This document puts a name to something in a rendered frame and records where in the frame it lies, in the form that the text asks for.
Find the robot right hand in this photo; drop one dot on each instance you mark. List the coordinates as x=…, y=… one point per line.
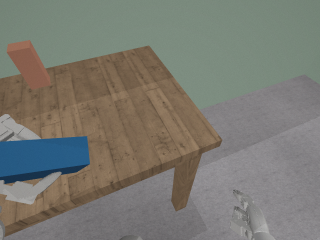
x=250, y=222

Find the sponge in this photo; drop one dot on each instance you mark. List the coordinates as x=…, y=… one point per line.
x=23, y=160

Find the robot left hand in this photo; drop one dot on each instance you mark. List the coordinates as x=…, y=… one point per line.
x=21, y=191

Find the table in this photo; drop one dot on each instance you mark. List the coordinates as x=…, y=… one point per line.
x=138, y=120

